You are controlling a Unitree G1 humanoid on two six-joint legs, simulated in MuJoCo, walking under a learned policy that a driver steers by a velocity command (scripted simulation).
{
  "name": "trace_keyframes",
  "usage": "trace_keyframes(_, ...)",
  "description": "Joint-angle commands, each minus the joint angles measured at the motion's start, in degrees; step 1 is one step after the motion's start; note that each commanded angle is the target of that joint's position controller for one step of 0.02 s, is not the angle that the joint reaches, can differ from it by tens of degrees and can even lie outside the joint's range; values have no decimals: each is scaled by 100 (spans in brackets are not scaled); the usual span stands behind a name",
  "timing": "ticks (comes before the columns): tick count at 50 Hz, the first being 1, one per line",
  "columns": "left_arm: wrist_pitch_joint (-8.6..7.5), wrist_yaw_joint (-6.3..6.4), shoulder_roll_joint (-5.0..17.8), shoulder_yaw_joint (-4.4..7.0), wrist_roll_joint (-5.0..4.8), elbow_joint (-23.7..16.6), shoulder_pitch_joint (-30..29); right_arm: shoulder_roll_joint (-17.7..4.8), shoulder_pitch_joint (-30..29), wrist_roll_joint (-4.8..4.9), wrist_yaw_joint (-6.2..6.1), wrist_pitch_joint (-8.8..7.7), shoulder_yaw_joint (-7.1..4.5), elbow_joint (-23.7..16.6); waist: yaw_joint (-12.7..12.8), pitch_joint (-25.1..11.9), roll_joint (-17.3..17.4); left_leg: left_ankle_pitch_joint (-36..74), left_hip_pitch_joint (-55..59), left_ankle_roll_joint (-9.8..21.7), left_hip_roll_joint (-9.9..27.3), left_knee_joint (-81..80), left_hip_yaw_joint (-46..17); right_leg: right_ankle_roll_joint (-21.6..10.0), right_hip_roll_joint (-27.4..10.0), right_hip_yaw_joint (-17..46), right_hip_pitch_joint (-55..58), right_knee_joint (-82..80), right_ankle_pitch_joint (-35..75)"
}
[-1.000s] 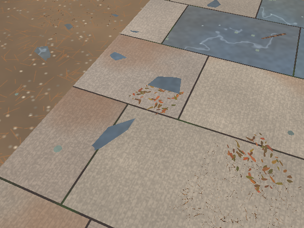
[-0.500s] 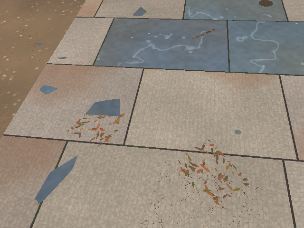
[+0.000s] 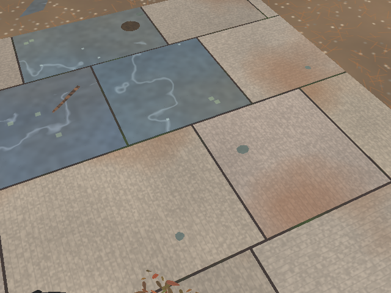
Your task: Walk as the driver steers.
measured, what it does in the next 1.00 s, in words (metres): walks ahead, turning left: right foot, then left foot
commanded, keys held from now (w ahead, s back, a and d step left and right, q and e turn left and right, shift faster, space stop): w+shift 0.08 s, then shift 0.04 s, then q+shift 0.76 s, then w+q+shift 0.04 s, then w+shift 0.08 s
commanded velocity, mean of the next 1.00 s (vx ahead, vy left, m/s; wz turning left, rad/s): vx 0.34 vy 0.00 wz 0.50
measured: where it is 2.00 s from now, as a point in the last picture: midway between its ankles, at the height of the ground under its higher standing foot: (105, 207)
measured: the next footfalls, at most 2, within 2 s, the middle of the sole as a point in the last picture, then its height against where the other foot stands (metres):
right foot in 0.22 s outside the picture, level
left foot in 0.66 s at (169, 281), level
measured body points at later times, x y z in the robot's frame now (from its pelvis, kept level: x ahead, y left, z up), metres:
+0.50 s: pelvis +0.35 -0.03 +0.01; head +0.41 -0.03 +0.45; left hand +0.38 +0.24 -0.12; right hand +0.48 -0.29 -0.13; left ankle +0.45 +0.10 -0.66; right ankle +0.35 -0.11 -0.74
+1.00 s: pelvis +0.46 +0.01 +0.00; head +0.48 +0.03 +0.45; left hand +0.45 +0.31 -0.11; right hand +0.70 -0.19 -0.09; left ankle +0.51 +0.07 -0.73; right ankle +0.58 -0.13 -0.69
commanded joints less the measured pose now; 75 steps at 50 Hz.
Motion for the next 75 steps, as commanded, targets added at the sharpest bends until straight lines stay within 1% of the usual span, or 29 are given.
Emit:
trace_keyframes(1,-24,-88,-115,-182,-2,-527,-224,-197,-416,26,74,-228,89,-277,522,753,578,807,-425,760,1467,-1818,-996,55,-242,445,-559,-846,760)
trace_keyframes(4,-112,-226,-204,-303,-8,-716,-1025,-391,-38,115,74,-231,95,-92,299,991,330,1840,-763,691,1284,-2435,-204,-88,-56,-542,689,-2420,1426)
trace_keyframes(6,-193,-195,-304,-365,23,-674,-1173,-611,275,111,59,-178,92,109,227,1057,334,4121,-18,719,1310,-2036,42,-199,206,-914,973,-3067,1326)
trace_keyframes(9,-348,16,9,-241,188,-46,548,-1002,520,204,-74,2,87,375,1050,-211,930,6889,584,505,1264,718,-154,-332,651,-859,3216,-3948,1155)
trace_keyframes(10,-389,121,322,-133,278,241,1371,-973,464,289,-94,15,106,349,1462,-679,1011,5870,-97,388,1008,2153,-186,-362,217,-486,4490,-4251,1896)
trace_keyframes(11,-407,240,837,-37,354,355,1705,-247,722,265,-62,34,231,141,1142,-1521,2,116,-1393,315,281,4324,-236,-413,-1543,912,6033,-3454,4608)
trace_keyframes(12,-413,258,1052,36,233,199,1877,69,1712,552,-166,93,273,155,754,-3133,-663,-2105,-2316,323,-151,6303,-1433,-950,-3036,2625,7413,-2800,8467)
trace_keyframes(13,-326,276,943,134,-106,241,1862,-360,1172,525,-216,158,153,99,1001,-3353,-142,-1437,-2469,299,-11,6411,-1706,-1106,-2751,2073,6842,-3202,7797)
trace_keyframes(15,-334,317,127,-74,-133,297,985,-202,309,305,-151,217,162,-41,573,-1273,72,-683,-2959,166,460,5402,-1221,-607,-2023,1102,4866,-4164,5170)
trace_keyframes(17,-332,431,-99,-137,-162,371,832,-6,392,106,-35,475,121,56,243,-492,-77,-476,-2438,15,535,5063,-1105,-416,-1733,324,3486,-4799,4809)
trace_keyframes(25,-388,546,-166,-100,-214,419,285,359,-579,41,165,731,134,-532,-94,-73,-427,1799,-1951,218,480,2630,-495,-229,-1222,-1656,2592,-5168,3261)
trace_keyframes(29,-271,556,166,52,-256,446,504,86,-817,-28,260,791,56,-785,26,-62,-243,1356,-1603,506,287,1945,-170,-41,-1643,-1729,3066,-4412,3127)
trace_keyframes(32,-53,535,293,136,-310,447,628,-100,-177,-54,145,706,-67,-751,-205,-273,120,817,-821,869,-135,1211,-95,273,-1573,-1889,3127,-2439,3187)
trace_keyframes(33,16,494,379,160,-244,382,848,-575,206,-38,44,613,-204,-705,-348,-359,1018,3167,-83,1127,364,704,-1205,630,-1076,-1931,2345,-907,1400)
trace_keyframes(34,137,420,-94,58,-98,165,1207,-1238,-16,103,-20,663,-345,-776,261,-407,1865,6248,511,1889,1501,1017,-3356,986,121,-1507,732,830,-3148)
trace_keyframes(35,234,442,-169,-48,-11,26,1426,-1518,-8,305,25,709,-447,-1047,112,-1495,1740,3822,905,2504,2047,-162,-4914,1062,223,-163,359,1160,-3168)
trace_keyframes(37,215,507,192,28,-44,-17,537,-857,-707,189,-24,879,-305,-1167,173,-269,618,187,-106,2043,1584,-806,-4291,925,-56,95,89,482,-2021)
trace_keyframes(41,378,563,21,1,-13,49,447,-578,-1061,183,-15,877,-250,-1259,343,-279,457,1068,-848,1256,721,-619,-3189,895,-30,56,983,-624,-1074)
trace_keyframes(44,411,553,-80,-31,-80,-27,291,-785,-932,167,7,865,-340,-1268,224,-391,470,736,-630,1119,595,-576,-3391,945,83,184,897,-1202,-988)
trace_keyframes(47,369,459,145,29,4,-26,363,-901,-966,139,58,892,-375,-1360,190,-532,1030,-2200,-605,1163,518,-1166,-3999,983,189,130,946,-1647,-962)
trace_keyframes(52,141,384,55,-9,-37,39,252,-710,-952,87,85,738,-282,-1328,94,-335,1017,-1798,-774,1111,530,-983,-3758,896,141,-119,1340,-2549,-716)
trace_keyframes(55,70,351,50,-26,-126,167,774,-610,-1361,92,126,703,-198,-1449,406,-244,1078,-1652,-1660,1023,418,-911,-3469,662,273,-432,2539,-3373,-1004)
trace_keyframes(57,10,432,124,3,-155,462,1821,-492,-1936,60,123,710,-128,-1659,1014,75,782,-1839,-2857,697,111,-461,-3141,341,284,-771,3959,-4617,-609)
trace_keyframes(58,-75,512,403,52,-77,560,2185,-178,-2085,97,91,676,-38,-1769,1151,287,-247,-1730,-3718,415,-450,1132,-2516,198,-368,191,4441,-5398,-1707)
trace_keyframes(59,-157,520,749,76,12,332,1740,350,-1989,219,64,557,163,-1931,853,341,-1133,-1110,-4455,368,-977,2881,-1790,-61,-1929,2604,4259,-6023,-3364)
trace_keyframes(60,-175,491,990,205,103,256,1274,41,-2006,102,114,448,149,-2078,516,682,-480,-195,-4891,411,-509,3438,-2118,-532,-2465,3943,3527,-6458,-4057)
trace_keyframes(63,-321,376,679,154,-108,223,1034,-493,-1729,-18,252,403,13,-1777,315,204,31,772,-4378,152,-401,3907,-2099,-206,-1484,2181,3574,-6086,-2589)
trace_keyframes(72,-390,295,369,130,-153,799,2358,-86,-3157,20,466,431,244,-2068,1099,656,-451,1261,-3574,-27,263,2068,-705,-318,-1041,807,3727,-6617,-1116)
trace_keyframes(75,-351,319,613,197,-135,893,2304,-94,-3212,68,456,355,264,-2072,1028,761,-585,741,-2549,87,99,1189,-553,-369,-1114,750,3579,-6468,-136)
Keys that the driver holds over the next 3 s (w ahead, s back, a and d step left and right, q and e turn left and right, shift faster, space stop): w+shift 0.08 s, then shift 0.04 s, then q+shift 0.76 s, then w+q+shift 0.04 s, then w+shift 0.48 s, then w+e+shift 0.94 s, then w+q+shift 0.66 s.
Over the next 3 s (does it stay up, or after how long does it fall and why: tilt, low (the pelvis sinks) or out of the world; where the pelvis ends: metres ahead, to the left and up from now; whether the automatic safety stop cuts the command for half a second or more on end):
stays up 1.80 0.46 0.00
